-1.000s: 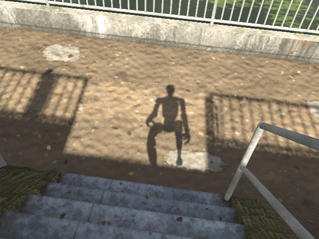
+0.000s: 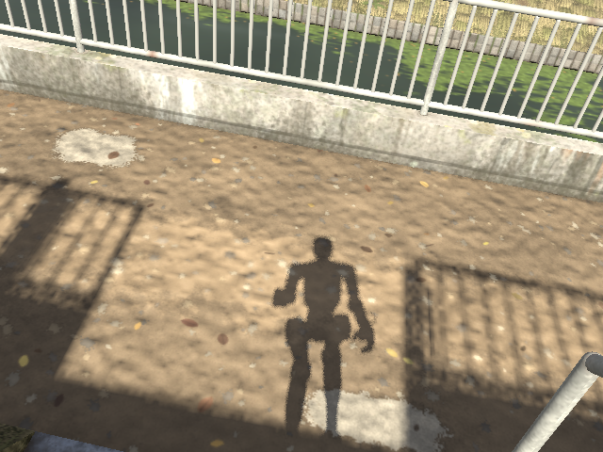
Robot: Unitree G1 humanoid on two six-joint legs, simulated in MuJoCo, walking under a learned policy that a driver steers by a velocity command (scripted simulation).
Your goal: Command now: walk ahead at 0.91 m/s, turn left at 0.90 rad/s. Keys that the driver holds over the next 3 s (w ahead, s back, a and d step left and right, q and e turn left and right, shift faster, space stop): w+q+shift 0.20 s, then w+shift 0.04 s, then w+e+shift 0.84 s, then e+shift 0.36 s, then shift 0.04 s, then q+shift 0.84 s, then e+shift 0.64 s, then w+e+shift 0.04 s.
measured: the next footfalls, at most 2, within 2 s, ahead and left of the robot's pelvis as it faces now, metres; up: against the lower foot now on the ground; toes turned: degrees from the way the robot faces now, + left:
right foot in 0.06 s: +0.06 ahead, -0.11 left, -0.22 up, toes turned +3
left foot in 0.46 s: +0.37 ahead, +0.17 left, -0.44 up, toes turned +14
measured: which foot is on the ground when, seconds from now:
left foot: down 0.00-0.08, up 0.10-0.44, down 0.46-0.78, up 0.80-1.00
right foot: up 0.00-0.04, down 0.06-0.46, up 0.48-0.78, down 0.80-1.00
